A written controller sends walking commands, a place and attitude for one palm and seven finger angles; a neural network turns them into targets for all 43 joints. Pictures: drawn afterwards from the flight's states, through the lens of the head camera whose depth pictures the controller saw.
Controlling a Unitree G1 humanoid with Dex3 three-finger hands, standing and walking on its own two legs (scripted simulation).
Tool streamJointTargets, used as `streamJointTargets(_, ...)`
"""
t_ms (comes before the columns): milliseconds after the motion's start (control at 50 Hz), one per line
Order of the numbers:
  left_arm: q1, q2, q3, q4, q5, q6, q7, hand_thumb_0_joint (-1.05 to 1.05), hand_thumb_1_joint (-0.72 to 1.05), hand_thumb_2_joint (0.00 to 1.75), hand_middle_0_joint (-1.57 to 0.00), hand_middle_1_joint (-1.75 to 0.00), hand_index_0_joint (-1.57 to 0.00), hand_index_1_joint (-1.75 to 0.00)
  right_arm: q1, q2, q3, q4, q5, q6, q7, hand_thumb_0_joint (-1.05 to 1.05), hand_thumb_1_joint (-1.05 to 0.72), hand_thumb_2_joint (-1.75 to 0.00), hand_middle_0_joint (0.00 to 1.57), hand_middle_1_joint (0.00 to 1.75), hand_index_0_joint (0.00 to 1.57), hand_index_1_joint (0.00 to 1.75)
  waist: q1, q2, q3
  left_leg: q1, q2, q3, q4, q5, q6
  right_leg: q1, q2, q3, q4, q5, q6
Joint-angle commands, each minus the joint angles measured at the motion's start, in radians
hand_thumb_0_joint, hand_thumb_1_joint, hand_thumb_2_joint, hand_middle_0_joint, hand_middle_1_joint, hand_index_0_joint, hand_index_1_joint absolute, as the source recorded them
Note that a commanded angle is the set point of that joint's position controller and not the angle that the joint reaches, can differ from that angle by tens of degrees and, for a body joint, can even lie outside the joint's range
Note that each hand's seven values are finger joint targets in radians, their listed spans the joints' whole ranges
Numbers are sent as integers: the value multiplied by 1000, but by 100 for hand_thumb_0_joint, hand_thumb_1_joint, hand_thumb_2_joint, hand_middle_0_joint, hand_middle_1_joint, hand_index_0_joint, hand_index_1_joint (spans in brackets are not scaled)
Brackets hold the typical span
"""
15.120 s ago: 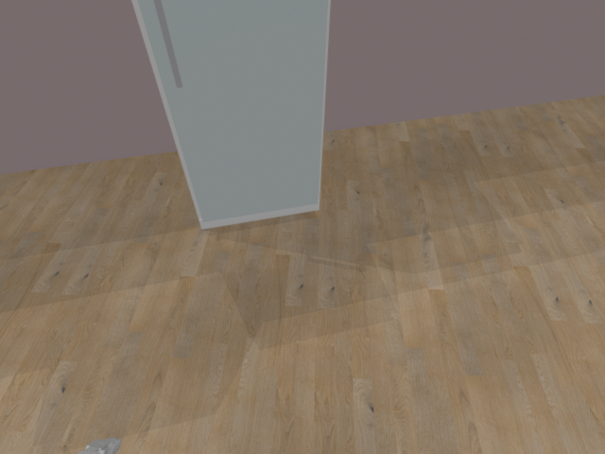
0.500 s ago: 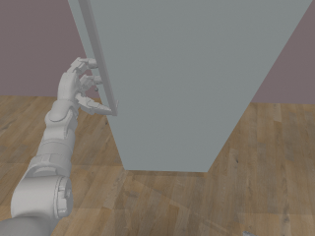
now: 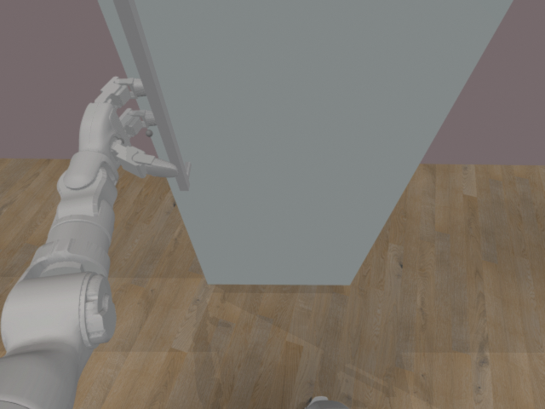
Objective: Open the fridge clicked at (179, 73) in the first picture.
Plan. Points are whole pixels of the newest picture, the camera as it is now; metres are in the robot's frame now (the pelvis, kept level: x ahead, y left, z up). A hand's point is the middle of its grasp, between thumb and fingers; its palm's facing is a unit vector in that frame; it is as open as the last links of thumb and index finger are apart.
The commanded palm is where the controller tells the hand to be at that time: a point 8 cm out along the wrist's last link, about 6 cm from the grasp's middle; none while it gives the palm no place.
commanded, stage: feel for the door with the fingertips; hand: left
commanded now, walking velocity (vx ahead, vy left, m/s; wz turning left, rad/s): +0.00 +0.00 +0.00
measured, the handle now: (156, 82) +0.52 +0.14 +0.19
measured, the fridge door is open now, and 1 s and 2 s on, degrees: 0 0 0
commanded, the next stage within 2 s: slide the fingers in behind the handle in 0.08 s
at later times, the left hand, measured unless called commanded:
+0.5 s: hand (146, 131) +0.48 +0.16 +0.13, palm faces -0.07 -1.00 +0.00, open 13.7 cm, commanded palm +0.45 +0.21 +0.13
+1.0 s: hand (161, 137) +0.48 +0.14 +0.12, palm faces -0.05 -1.00 -0.01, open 13.9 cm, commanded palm +0.45 +0.18 +0.13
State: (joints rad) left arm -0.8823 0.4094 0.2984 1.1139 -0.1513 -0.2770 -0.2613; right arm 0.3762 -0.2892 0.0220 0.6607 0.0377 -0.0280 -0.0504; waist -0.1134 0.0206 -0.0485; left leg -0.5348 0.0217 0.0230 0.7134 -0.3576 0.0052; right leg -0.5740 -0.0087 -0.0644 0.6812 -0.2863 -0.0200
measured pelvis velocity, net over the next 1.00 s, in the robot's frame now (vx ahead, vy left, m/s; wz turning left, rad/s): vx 0.01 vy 0.01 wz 0.00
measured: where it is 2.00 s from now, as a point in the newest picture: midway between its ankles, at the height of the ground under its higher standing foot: outside the picture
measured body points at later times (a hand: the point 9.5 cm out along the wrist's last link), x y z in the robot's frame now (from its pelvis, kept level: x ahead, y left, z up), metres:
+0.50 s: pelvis +0.00 +0.01 +0.00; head +0.07 +0.01 +0.44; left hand +0.48 +0.22 +0.13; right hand +0.02 -0.25 -0.12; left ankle -0.01 +0.12 -0.72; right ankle +0.03 -0.11 -0.72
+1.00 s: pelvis +0.01 +0.01 +0.00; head +0.07 +0.01 +0.44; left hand +0.48 +0.20 +0.12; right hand +0.07 -0.25 -0.12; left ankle -0.01 +0.12 -0.72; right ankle +0.03 -0.11 -0.72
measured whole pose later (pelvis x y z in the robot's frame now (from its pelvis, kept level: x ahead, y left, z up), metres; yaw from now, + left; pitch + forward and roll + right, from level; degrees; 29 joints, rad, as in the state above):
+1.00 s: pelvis +0.01 +0.01 +0.00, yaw +0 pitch +11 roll -1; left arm -0.83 0.30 0.22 1.02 -0.15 -0.27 -0.16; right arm 0.36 -0.26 0.01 0.65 0.03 -0.03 -0.02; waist -0.08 0.03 -0.07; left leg -0.53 0.01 0.02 0.73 -0.38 0.02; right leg -0.57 -0.02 -0.06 0.69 -0.31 -0.01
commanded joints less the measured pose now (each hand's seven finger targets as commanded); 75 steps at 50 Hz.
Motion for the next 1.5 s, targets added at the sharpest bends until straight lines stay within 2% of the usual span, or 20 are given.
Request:
streamJointTargets(0, -496, 271, 61, -234, -1, -78, 8, 0, -50, 30, -30, -120, -30, -120, 86, -139, -49, -88, 0, -28, -14, 0, -90, -90, 20, 30, 20, 30, -2, 36, -419, 105, -33, -17, -74, 227, 28, 259, 21, 59, -55, 299, 3)
streamJointTargets(80, -512, 251, 46, -202, -4, -75, 8, 0, -50, 30, -30, -120, -30, -120, 95, -143, -49, -85, 1, -23, -12, 0, -90, -90, 20, 30, 20, 30, -21, 4, -371, 84, -29, -17, -75, 196, 29, 229, 26, 55, -66, 270, 7)
streamJointTargets(180, -576, 305, 58, -119, 9, -49, 5, 0, -50, 30, -30, -120, -30, -120, 116, -156, -44, -71, 4, -25, -20, 0, -90, -90, 20, 30, 20, 30, -50, -6, -320, 35, -28, -24, -77, 114, 31, 184, 23, 62, -80, 179, 11)
streamJointTargets(280, -529, 240, 40, -150, -4, -58, 1, 0, -50, 30, -30, -120, -30, -120, 125, -147, -47, -85, -4, -32, -8, 0, -90, -90, 20, 30, 20, 30, -28, 20, -391, 93, -26, -36, -67, 169, 23, 164, 28, 42, -56, 198, 4)
streamJointTargets(340, -525, 227, 21, -131, 2, -49, 6, 0, -50, 30, -30, -120, -30, -120, 120, -151, -46, -89, -2, -29, -6, 0, -90, -90, 20, 30, 20, 30, -35, 11, -338, 65, -23, -35, -75, 129, 23, 139, 28, 40, -62, 159, 4)
streamJointTargets(420, -500, 200, 21, -201, 1, -62, 19, 0, -50, 30, -30, -120, -30, -120, 119, -145, -52, -98, -7, -33, 4, 0, -90, -90, 20, 30, 20, 30, -13, 48, -406, 135, -20, -41, -67, 193, 17, 136, 30, 32, -47, 191, -2)
streamJointTargets(460, -446, 199, 31, -198, -8, -62, 24, 0, -50, 30, -30, -120, -30, -120, 119, -146, -53, -104, -8, -30, 5, 0, -90, -90, 20, 30, 20, 30, -3, -11, -400, 111, -21, -38, -67, 207, 21, 174, 32, 29, -43, 211, -4)
streamJointTargets(500, -431, 195, 30, -243, -6, -65, 26, 0, -50, 30, -30, -120, -30, -120, 106, -144, -55, -113, -5, -29, 9, 0, -90, -90, 20, 30, 20, 30, 10, 3, -400, 117, -19, -37, -73, 210, 17, 175, 32, 29, -40, 220, -4)
streamJointTargets(620, -488, 136, -19, -319, -6, -74, 58, 0, -50, 30, -30, -120, -30, -120, 83, -132, -54, -108, -2, -31, 7, 0, -90, -90, 20, 30, 20, 30, -10, 18, -361, 155, -16, -44, -80, 209, 14, 148, 36, 23, -47, 207, -5)
streamJointTargets(680, -503, 127, -28, -345, 1, -80, 76, 0, -50, 30, -30, -120, -30, -120, 79, -131, -54, -100, -3, -38, 6, 0, -90, -90, 20, 30, 20, 30, -10, 46, -394, 193, -15, -49, -77, 242, 11, 144, 35, 22, -41, 223, -6)
streamJointTargets(800, -440, 120, -12, -288, 7, -66, 91, 0, -50, 30, -30, -120, -30, -120, 80, -128, -55, -91, -6, -36, 9, 0, -90, -90, 20, 30, 20, 30, 5, -6, -399, 179, -19, -43, -68, 301, 11, 178, 33, 21, -33, 290, -6)
streamJointTargets(880, -460, 34, -84, -321, 3, -65, 89, 0, -50, 30, -30, -120, -30, -120, 71, -121, -58, -93, -5, -34, 15, 0, -90, -90, 20, 30, 20, 30, -10, 27, -383, 211, -16, -46, -60, 339, 9, 148, 34, 16, -33, 305, -6)
streamJointTargets(940, -445, 48, -64, -316, -2, -58, 95, 0, -50, 30, -30, -120, -30, -120, 73, -123, -61, -89, -7, -29, 16, 0, -90, -90, 20, 30, 20, 30, -3, -18, -400, 194, -19, -42, -63, 323, 12, 183, 34, 18, -35, 319, -5)
streamJointTargets(980, -474, -4, -115, -367, -1, -63, 92, 0, -50, 30, -30, -120, -30, -120, 67, -117, -60, -91, -5, -30, 17, 0, -90, -90, 20, 30, 20, 30, -12, 27, -422, 233, -19, -46, -56, 373, 11, 170, 33, 17, -30, 341, -5)
streamJointTargets(1060, -426, 0, -98, -364, -11, -53, 104, 0, -50, 30, -30, -120, -30, -120, 64, -117, -63, -87, -7, -25, 19, 0, -90, -90, 20, 30, 20, 30, -2, -27, -406, 211, -22, -42, -56, 374, 14, 203, 34, 13, -34, 361, -5)
streamJointTargets(1080, -400, 23, -68, -352, -11, -48, 111, 0, -50, 30, -30, -120, -30, -120, 56, -117, -61, -91, -6, -23, 20, 0, -90, -90, 20, 30, 20, 30, 15, -24, -403, 194, -25, -36, -62, 357, 14, 216, 34, 17, -34, 363, -5)
streamJointTargets(1180, -384, 85, -24, -359, 16, -50, 138, 0, -50, 30, -30, -120, -30, -120, 43, -109, -55, -108, -9, -11, 17, 0, -90, -90, 20, 30, 20, 30, 27, -32, -395, 133, -37, -14, -72, 310, 23, 281, 26, 32, -38, 383, -2)
streamJointTargets(1340, -430, 46, -68, -337, 1, -54, 110, 0, -50, 30, -30, -120, -30, -120, 33, -107, -53, -107, -1, -11, 7, 0, -90, -90, 20, 30, 20, 30, 0, -35, -362, 124, -38, -7, -78, 229, 25, 265, 25, 42, -63, 336, 2)
streamJointTargets(1440, -413, 35, -62, -336, -4, -65, 119, 0, -50, 30, -30, -120, -30, -120, 32, -104, -55, -103, -4, -19, 9, 0, -90, -90, 20, 30, 20, 30, 12, -13, -405, 135, -42, -4, -75, 240, 23, 279, 24, 45, -57, 346, 2)
streamJointTargets(1480, -420, 70, -41, -288, 3, -59, 126, 0, -50, 30, -30, -120, -30, -120, 43, -112, -54, -94, -3, -16, 8, 0, -90, -90, 20, 30, 20, 30, 4, -66, -360, 98, -39, -7, -81, 216, 26, 275, 24, 44, -63, 327, 6)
